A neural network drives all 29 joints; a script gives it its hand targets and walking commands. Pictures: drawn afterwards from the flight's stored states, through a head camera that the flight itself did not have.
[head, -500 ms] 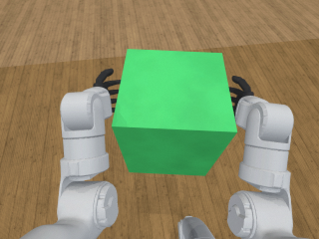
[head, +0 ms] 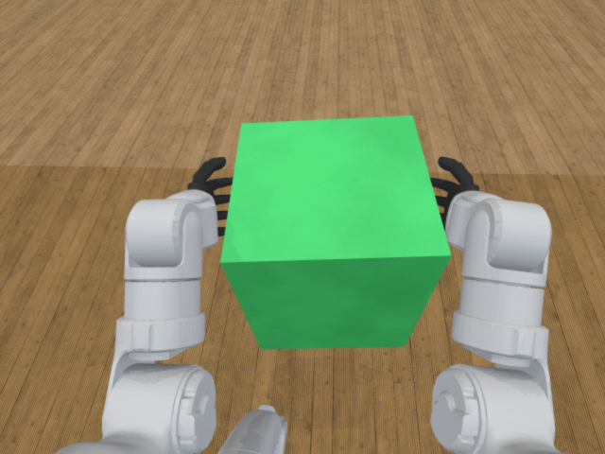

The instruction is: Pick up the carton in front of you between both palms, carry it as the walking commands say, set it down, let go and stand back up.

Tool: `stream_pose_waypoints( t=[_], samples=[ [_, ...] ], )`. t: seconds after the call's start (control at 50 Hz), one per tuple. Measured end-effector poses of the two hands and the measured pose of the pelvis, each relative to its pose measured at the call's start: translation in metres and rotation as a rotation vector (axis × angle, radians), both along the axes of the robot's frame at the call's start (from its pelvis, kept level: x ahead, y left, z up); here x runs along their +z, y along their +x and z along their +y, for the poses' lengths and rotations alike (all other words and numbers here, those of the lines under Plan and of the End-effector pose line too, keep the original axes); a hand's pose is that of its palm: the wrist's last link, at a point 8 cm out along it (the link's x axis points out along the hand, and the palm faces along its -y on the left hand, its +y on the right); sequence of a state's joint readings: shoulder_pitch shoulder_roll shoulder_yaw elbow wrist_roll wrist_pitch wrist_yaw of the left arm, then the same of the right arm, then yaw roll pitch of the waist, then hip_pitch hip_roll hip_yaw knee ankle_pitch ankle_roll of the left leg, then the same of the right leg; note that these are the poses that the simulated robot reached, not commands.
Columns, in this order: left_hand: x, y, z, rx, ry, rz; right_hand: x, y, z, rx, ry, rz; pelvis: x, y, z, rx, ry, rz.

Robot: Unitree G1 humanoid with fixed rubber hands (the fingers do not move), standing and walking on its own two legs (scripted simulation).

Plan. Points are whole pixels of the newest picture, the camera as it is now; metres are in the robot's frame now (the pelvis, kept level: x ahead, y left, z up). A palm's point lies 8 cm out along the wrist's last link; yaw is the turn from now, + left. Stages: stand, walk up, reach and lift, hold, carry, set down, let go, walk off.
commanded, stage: carry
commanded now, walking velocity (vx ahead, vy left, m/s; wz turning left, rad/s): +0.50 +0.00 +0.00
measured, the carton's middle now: (329, 243) +0.38 +0.03 +0.07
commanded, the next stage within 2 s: none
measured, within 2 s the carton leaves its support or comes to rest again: neither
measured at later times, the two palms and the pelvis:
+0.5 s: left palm (280, 56) +0.67 +0.14 +0.18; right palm (474, 71) +0.64 -0.16 +0.18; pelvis +0.28 +0.03 +0.02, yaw -2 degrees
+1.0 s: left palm out of the picture +0.92 +0.14 +0.23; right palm out of the picture +0.93 -0.16 +0.22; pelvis +0.55 -0.02 +0.05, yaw -1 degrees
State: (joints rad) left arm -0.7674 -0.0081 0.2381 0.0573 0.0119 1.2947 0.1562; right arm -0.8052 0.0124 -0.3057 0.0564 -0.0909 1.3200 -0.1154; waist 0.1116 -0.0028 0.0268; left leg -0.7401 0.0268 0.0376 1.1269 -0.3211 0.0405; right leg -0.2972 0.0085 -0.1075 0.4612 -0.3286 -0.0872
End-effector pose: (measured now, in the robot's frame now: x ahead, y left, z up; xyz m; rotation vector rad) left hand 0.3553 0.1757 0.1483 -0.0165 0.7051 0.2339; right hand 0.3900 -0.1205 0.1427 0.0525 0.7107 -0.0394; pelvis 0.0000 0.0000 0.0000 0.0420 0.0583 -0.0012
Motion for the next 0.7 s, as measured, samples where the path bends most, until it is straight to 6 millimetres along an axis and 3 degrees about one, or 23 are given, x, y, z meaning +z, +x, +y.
stream_pose_waypoints(
  t=[0.14,0.24,0.38,0.52,0.62,0.7],
  samples=[
    [0.036,0.101,-0.005,-0.044,-0.002,-0.101,0.030,0.081,-0.007,-0.046,-0.006,-0.103,0.001,0.090,0.013,-0.015,-0.009,0.027],
    [0.028,0.176,-0.008,-0.123,0.001,-0.075,0.028,0.138,-0.011,-0.095,-0.048,-0.079,-0.009,0.163,0.028,-0.037,-0.006,0.008],
    [0.017,0.254,-0.032,-0.209,-0.021,0.031,0.019,0.186,-0.033,-0.169,-0.090,0.031,0.014,0.228,0.038,-0.037,-0.036,0.005],
    [0.035,0.323,-0.039,-0.172,-0.056,-0.038,0.044,0.263,-0.040,-0.168,-0.084,-0.039,0.026,0.296,0.023,-0.031,-0.044,0.009],
    [0.051,0.379,-0.044,-0.143,-0.022,-0.079,0.059,0.334,-0.047,-0.128,-0.067,-0.081,0.023,0.362,0.002,-0.021,-0.040,0.017],
    [0.051,0.420,-0.046,-0.096,0.013,-0.061,0.055,0.393,-0.049,-0.057,-0.066,-0.067,0.017,0.410,-0.017,-0.001,-0.053,0.003]
  ],
)
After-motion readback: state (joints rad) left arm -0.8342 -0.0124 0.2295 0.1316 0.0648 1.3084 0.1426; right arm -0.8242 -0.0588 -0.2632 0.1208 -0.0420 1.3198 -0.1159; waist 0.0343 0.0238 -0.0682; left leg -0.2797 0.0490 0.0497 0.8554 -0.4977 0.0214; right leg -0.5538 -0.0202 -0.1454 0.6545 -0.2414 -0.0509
